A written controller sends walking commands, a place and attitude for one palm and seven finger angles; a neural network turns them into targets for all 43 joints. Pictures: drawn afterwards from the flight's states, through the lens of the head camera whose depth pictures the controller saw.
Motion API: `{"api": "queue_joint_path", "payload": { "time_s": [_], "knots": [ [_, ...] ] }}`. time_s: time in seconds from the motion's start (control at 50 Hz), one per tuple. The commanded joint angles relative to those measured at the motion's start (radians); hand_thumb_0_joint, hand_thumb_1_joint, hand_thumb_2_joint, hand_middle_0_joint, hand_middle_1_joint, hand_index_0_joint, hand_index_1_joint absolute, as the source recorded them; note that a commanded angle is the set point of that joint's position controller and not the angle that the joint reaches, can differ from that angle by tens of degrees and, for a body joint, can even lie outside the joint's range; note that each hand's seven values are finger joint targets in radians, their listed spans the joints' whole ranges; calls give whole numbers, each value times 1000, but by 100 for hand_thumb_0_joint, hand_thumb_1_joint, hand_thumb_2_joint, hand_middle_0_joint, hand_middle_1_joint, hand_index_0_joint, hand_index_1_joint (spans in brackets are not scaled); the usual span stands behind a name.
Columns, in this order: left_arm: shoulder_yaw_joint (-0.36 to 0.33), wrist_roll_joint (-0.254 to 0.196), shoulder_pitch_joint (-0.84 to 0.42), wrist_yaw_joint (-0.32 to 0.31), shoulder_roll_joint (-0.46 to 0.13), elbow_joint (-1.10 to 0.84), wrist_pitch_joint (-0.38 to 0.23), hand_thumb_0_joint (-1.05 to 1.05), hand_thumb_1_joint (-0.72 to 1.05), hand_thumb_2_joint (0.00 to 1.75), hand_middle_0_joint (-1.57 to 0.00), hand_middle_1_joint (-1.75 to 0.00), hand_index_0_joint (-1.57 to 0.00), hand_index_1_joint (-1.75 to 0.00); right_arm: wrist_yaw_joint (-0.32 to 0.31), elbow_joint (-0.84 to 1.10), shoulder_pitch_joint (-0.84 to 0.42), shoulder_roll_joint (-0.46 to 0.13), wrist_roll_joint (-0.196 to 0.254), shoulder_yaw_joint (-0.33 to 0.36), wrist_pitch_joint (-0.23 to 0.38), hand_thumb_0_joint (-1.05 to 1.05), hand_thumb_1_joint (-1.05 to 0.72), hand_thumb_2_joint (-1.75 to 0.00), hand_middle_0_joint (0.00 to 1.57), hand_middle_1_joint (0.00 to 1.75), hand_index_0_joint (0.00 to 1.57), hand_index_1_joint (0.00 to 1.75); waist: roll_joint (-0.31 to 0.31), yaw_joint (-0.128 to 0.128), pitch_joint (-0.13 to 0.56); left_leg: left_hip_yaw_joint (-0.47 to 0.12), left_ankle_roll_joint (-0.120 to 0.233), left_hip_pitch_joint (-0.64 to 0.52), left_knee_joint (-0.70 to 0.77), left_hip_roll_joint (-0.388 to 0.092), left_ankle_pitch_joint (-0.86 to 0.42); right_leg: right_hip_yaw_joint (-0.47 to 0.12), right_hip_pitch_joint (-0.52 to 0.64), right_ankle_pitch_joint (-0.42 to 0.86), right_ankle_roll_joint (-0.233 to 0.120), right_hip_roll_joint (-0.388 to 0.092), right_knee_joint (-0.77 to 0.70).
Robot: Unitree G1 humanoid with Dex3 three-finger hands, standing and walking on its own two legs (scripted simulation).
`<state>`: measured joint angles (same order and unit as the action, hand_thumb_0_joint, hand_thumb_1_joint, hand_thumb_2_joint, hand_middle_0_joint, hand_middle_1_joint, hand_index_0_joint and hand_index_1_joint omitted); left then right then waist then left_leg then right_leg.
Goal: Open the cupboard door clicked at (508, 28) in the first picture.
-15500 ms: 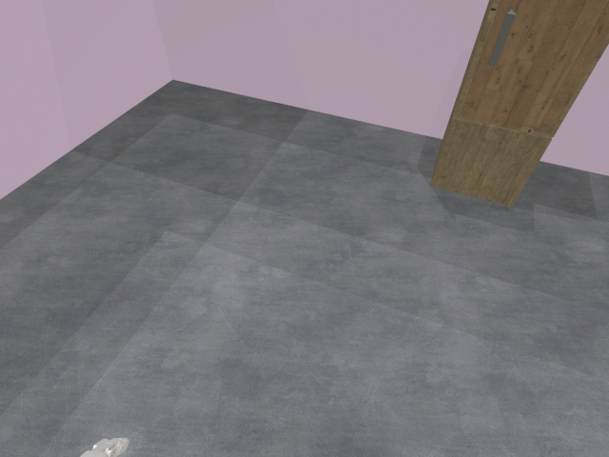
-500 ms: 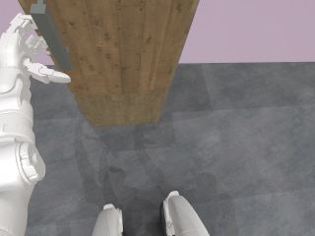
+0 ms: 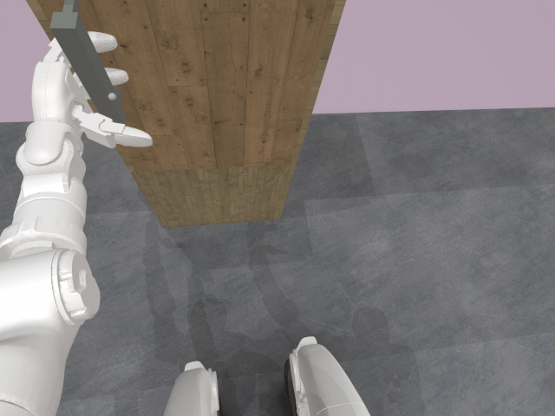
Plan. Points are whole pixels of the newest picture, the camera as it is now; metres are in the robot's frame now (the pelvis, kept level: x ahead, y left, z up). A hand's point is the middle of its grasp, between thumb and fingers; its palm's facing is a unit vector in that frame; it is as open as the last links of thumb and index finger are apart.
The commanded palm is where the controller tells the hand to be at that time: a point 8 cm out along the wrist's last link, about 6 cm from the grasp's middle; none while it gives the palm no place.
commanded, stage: slide the fingers in behind the handle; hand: left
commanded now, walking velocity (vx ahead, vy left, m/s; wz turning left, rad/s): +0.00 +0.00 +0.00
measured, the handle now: (96, 66) +0.59 +0.18 +0.07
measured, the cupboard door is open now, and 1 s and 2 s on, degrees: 0 0 34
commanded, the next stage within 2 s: close the thumb around the handle in 0.24 s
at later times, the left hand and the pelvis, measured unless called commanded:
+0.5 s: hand (107, 97) +0.54 +0.17 +0.07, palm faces -0.02 -1.00 -0.02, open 13.3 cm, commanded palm +0.51 +0.21 +0.07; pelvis -0.01 +0.00 +0.00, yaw +0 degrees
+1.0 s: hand (110, 100) +0.53 +0.16 +0.07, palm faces -0.06 -1.00 -0.01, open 6.0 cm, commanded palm +0.51 +0.21 +0.07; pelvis +0.00 +0.01 +0.00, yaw +0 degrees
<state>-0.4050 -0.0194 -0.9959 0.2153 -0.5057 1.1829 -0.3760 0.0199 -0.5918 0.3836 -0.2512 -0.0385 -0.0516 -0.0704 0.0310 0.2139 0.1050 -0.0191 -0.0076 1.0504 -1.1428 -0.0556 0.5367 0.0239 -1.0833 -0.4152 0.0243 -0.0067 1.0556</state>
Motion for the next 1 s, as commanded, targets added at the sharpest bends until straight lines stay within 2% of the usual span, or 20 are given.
{"api": "queue_joint_path", "payload": {
  "time_s": [0.0,0.02,0.08,0.16,0.18,0.24,0.32,0.38,0.4,0.42,0.52,0.58,0.62,0.72,0.76,0.82,0.88,0.9,0.92,0.98],
  "knots": [
    [-35,-26,-460,-5,-266,-238,-77,0,-50,30,-30,-120,-30,-120,-10,44,198,-184,-4,70,13,0,-90,-90,20,30,20,30,147,1,571,-10,27,-323,117,40,-456,8,350,370,-41,45,-87],
    [-57,-24,-441,-2,-293,-248,-82,0,-50,30,-30,-120,-30,-120,-11,42,201,-186,-5,72,12,0,-90,-90,20,30,20,30,142,-13,592,-13,24,-332,116,39,-471,11,360,378,-43,45,-81],
    [-29,-39,-441,8,-247,-207,-73,0,-50,30,-30,-120,-30,-120,-16,40,203,-186,-3,70,14,0,-90,-90,20,30,20,30,75,14,535,-11,34,-292,118,39,-430,10,353,361,-39,49,-94],
    [-29,-31,-455,16,-270,-180,-56,0,-50,30,-30,-120,-30,-120,-22,32,204,-189,2,69,16,0,-90,-90,20,30,20,30,74,14,505,-3,36,-243,126,42,-359,2,359,311,-36,45,-107],
    [-11,-32,-479,18,-249,-204,-65,0,-50,30,-30,-120,-30,-120,-22,34,206,-187,0,68,20,0,-90,-90,20,30,20,30,125,16,520,-6,35,-280,126,44,-380,3,338,317,-41,45,-102],
    [2,-36,-479,18,-229,-198,-72,0,-50,30,-30,-120,-30,-120,-21,20,206,-188,-3,70,24,0,-90,-90,20,30,20,30,122,23,518,-13,31,-307,120,38,-391,10,302,300,-38,45,-105],
    [-19,-35,-491,15,-259,-170,-65,0,-50,30,-30,-120,-30,-120,-22,17,208,-192,-3,67,25,0,-90,-90,20,30,20,30,124,23,507,-12,32,-277,116,40,-369,9,300,284,-38,44,-101],
    [-28,-30,-506,8,-276,-196,-68,0,-33,37,-31,-122,-31,-122,-24,24,209,-195,-5,67,28,0,-90,-90,20,30,20,30,116,24,527,-15,37,-288,115,41,-380,11,305,291,-41,44,-97],
    [-39,-26,-507,8,-296,-221,-74,0,-28,40,-32,-122,-32,-122,-22,27,208,-194,-6,69,29,0,-90,-90,20,30,20,30,162,9,572,-11,32,-305,110,42,-401,4,320,311,-39,42,-93],
    [-50,-26,-468,6,-299,-211,-74,0,-22,42,-32,-123,-32,-123,-21,31,208,-194,-5,69,27,0,-90,-90,20,30,20,30,144,0,581,-14,31,-314,112,42,-418,8,331,324,-41,44,-91],
    [-39,-32,-443,20,-292,-202,-67,0,6,54,-34,-126,-34,-126,-19,36,200,-195,0,67,21,0,-90,-90,20,30,20,30,115,7,539,-7,33,-282,118,39,-402,7,345,331,-39,46,-98],
    [-11,-42,-455,30,-249,-238,-68,0,23,61,-35,-128,-35,-128,-18,38,202,-192,-2,70,23,0,-90,-90,20,30,20,30,164,6,556,-14,28,-342,123,38,-443,15,325,344,-47,49,-95],
    [-11,-51,-439,34,-243,-211,-63,0,34,66,-36,-129,-36,-129,-20,31,202,-195,1,71,20,0,-90,-90,20,30,20,30,119,16,537,-16,28,-333,122,35,-433,16,313,332,-40,49,-103],
    [15,-51,-461,30,-206,-187,-63,0,62,78,-38,-132,-38,-132,-19,16,203,-192,-1,70,24,0,-90,-90,20,30,20,30,136,24,488,-26,23,-343,127,33,-419,27,258,289,-43,49,-104],
    [3,-44,-475,24,-227,-184,-64,0,73,83,-39,-133,-39,-133,-20,11,207,-196,-4,71,25,0,-90,-90,20,30,20,30,114,29,483,-30,25,-324,123,33,-406,26,258,278,-41,48,-102],
    [6,-39,-477,15,-218,-205,-78,0,90,90,-40,-135,-40,-135,-16,13,207,-192,-9,71,26,0,-90,-90,20,30,20,30,168,20,523,-36,18,-381,119,32,-467,32,240,300,-46,47,-91],
    [-35,-43,-440,13,-262,-225,-86,0,90,90,-40,-135,-40,-135,-15,27,209,-197,-10,71,21,0,-90,-90,20,30,20,30,139,2,564,-32,20,-371,112,33,-505,27,293,352,-48,49,-80],
    [-33,-42,-446,12,-259,-241,-87,0,90,90,-40,-135,-40,-135,-15,28,205,-192,-7,72,17,0,-90,-90,20,30,20,30,165,-3,576,-36,14,-389,114,32,-527,29,289,360,-47,48,-77],
    [-23,-44,-435,8,-233,-234,-81,0,90,90,-40,-135,-40,-135,-12,30,203,-188,-7,74,15,0,-90,-90,20,30,20,30,167,-4,570,-34,13,-394,115,32,-528,33,279,355,-46,48,-78],
    [-59,-41,-440,-19,-275,-246,-79,0,90,90,-40,-135,-40,-135,-13,38,199,-191,-7,72,10,0,-90,-90,20,30,20,30,131,-7,544,-33,18,-361,121,33,-502,32,301,348,-46,50,-81]
  ]
}}
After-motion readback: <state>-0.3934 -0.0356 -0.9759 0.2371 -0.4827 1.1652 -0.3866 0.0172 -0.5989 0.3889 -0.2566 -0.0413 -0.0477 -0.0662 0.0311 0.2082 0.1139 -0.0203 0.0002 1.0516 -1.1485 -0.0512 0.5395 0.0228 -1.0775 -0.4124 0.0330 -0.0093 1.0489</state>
